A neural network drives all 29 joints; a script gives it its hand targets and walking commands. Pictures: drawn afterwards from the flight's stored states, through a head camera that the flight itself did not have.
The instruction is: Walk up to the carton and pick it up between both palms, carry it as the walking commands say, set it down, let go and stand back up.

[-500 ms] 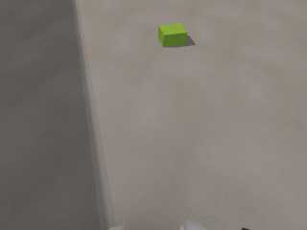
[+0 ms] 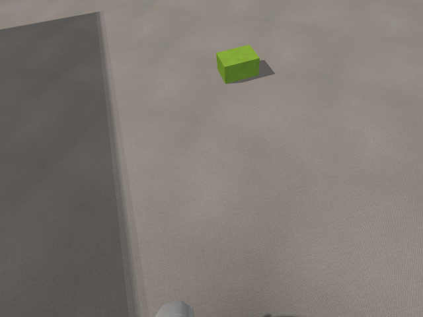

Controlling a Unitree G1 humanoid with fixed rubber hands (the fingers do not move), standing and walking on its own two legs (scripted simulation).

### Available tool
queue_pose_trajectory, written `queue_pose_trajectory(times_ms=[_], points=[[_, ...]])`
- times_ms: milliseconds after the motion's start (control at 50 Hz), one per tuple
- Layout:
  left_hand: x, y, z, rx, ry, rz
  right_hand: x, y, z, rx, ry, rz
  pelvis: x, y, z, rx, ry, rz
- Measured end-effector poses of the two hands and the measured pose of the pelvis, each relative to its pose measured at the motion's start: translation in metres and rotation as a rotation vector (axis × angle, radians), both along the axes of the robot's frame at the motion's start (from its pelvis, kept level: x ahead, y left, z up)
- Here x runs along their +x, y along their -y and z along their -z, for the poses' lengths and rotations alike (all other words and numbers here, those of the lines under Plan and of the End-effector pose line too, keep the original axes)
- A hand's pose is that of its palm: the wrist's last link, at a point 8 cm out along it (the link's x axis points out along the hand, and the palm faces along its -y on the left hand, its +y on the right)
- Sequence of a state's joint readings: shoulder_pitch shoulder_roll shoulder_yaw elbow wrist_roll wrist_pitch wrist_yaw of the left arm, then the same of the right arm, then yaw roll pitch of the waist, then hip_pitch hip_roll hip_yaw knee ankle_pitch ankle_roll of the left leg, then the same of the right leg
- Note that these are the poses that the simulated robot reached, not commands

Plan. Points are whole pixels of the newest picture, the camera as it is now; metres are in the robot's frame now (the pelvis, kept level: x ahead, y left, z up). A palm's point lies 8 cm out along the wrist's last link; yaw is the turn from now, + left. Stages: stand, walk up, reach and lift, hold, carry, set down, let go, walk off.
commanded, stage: walk up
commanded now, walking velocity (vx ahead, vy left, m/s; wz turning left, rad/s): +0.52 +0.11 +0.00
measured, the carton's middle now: (237, 64) +1.88 -0.16 -0.70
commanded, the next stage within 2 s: none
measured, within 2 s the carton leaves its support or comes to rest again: neither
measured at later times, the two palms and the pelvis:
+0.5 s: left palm (98, 261) +0.26 +0.31 -0.15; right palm (312, 235) +0.28 -0.20 -0.12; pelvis +0.26 +0.06 +0.00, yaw -1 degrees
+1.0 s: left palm (151, 147) +0.59 +0.21 -0.13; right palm (323, 173) +0.47 -0.28 -0.15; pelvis +0.50 -0.04 -0.01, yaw +0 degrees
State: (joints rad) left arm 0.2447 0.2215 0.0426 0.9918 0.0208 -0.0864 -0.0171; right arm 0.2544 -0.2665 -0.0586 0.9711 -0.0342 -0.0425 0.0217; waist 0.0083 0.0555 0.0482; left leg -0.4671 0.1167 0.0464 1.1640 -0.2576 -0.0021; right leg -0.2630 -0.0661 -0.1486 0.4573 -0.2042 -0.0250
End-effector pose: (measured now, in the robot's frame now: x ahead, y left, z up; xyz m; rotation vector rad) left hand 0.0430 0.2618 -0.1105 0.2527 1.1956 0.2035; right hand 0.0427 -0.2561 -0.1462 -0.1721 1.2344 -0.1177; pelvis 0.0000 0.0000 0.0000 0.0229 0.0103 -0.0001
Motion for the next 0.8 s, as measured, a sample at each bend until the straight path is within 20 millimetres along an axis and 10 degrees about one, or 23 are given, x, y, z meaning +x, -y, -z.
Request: queue_pose_trajectory(times_ms=[180, 360, 480, 620, 800], points=[[-0.037, 0.011, -0.004, -0.037, -0.243, -0.147, 0.174, -0.028, -0.022, 0.050, 0.163, -0.080, 0.085, -0.008, -0.009, 0.003, 0.019, 0.007], [0.041, -0.017, 0.041, -0.112, -0.355, -0.163, 0.310, -0.078, -0.017, -0.002, 0.274, -0.106, 0.191, -0.050, 0.022, -0.040, 0.006, 0.014], [0.194, -0.050, 0.047, -0.121, -0.158, -0.059, 0.254, -0.060, -0.024, -0.105, 0.032, 0.024, 0.247, -0.062, 0.007, -0.052, 0.011, 0.010], [0.346, -0.041, 0.030, -0.161, 0.005, 0.053, 0.194, -0.060, -0.045, -0.116, -0.203, 0.148, 0.307, -0.056, -0.009, -0.064, 0.020, 0.001], [0.499, 0.029, 0.019, -0.209, 0.124, 0.170, 0.234, -0.047, -0.036, -0.055, -0.298, 0.220, 0.395, -0.018, -0.004, -0.048, 0.004, 0.002]])
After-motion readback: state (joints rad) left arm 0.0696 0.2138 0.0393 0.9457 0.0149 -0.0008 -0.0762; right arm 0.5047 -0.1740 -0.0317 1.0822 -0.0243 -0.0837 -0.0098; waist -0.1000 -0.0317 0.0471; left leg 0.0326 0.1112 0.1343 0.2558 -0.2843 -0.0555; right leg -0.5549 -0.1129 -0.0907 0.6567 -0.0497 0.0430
